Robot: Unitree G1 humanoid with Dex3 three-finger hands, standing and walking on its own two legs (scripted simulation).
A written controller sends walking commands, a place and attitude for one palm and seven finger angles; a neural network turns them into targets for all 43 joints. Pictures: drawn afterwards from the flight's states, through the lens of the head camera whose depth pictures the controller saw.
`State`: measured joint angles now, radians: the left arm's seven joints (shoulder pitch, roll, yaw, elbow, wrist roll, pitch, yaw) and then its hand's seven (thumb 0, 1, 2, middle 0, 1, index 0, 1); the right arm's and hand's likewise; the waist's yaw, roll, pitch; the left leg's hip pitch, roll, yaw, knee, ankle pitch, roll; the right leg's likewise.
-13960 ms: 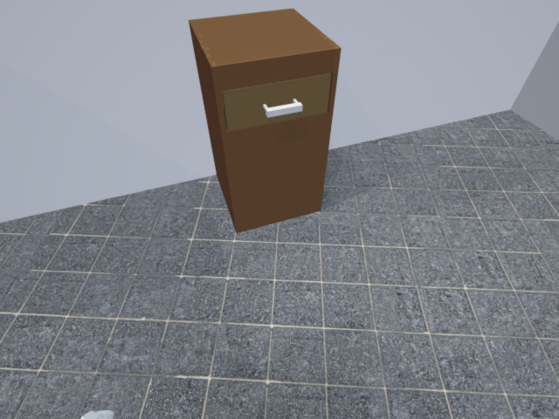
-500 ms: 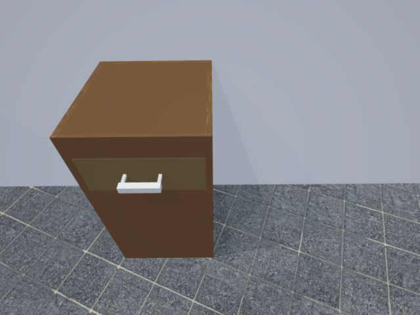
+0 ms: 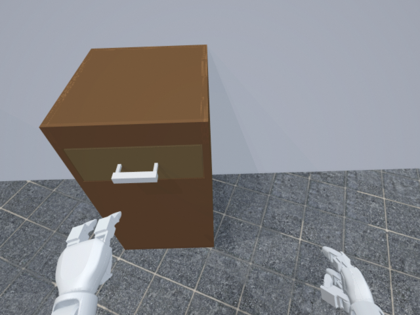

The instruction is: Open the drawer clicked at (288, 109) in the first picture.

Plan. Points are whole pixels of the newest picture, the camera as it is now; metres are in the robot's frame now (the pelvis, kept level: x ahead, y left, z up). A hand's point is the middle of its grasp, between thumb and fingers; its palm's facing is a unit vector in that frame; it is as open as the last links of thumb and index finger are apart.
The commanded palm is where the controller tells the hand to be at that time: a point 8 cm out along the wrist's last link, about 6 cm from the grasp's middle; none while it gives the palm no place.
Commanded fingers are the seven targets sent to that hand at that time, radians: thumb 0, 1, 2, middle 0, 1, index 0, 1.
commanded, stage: raise the hand with hooked fingers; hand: left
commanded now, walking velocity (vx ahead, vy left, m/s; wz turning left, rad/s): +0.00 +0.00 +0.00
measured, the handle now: (136, 171) +0.52 +0.26 -0.11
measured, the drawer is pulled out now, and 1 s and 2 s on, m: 0.00 0.00 0.00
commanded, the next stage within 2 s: move the hooked fingers above the handle in 1.58 s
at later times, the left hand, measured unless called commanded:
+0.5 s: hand (105, 253) +0.23 +0.22 +0.01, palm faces -0.06 -0.10 -0.99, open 10.9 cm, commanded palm +0.21 +0.23 +0.07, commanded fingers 0.00 -0.08 0.48 -0.27 -0.93 -0.27 -0.93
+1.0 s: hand (97, 206) +0.29 +0.23 +0.07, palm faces +0.07 -0.09 -0.99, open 13.5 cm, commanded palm +0.27 +0.24 +0.13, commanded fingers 0.00 -0.50 0.30 -0.30 -1.20 -0.30 -1.20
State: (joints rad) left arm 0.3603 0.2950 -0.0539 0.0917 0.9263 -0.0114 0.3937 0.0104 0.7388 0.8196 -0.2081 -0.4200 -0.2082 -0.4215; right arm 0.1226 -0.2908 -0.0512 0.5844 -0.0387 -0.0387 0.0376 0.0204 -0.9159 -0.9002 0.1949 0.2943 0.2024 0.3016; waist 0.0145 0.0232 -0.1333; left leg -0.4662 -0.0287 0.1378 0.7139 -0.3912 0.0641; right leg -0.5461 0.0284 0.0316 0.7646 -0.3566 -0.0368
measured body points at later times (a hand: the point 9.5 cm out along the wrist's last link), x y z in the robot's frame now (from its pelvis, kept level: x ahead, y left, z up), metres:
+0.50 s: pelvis +0.02 -0.04 +0.00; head +0.06 -0.07 +0.45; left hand +0.23 +0.22 +0.06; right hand +0.22 -0.23 -0.11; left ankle -0.02 +0.08 -0.71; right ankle +0.01 -0.10 -0.71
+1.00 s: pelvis +0.01 +0.00 +0.02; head +0.01 -0.03 +0.47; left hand +0.28 +0.23 +0.13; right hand +0.22 -0.22 -0.07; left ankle -0.02 +0.09 -0.71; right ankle +0.01 -0.10 -0.71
